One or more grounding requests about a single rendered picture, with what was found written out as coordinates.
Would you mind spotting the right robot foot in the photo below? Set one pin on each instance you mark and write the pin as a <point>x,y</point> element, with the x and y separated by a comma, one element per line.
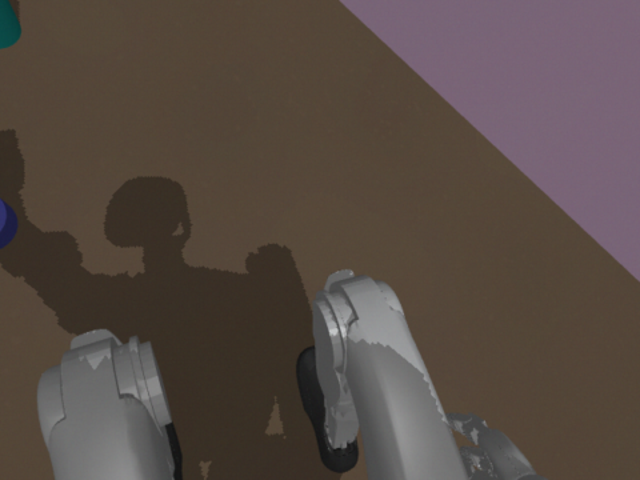
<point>337,460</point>

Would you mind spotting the right robot hand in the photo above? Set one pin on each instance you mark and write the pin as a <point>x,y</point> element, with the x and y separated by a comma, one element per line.
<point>497,455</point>

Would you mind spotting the left robot foot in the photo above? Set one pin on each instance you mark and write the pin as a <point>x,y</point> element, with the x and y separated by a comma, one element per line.
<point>176,451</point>

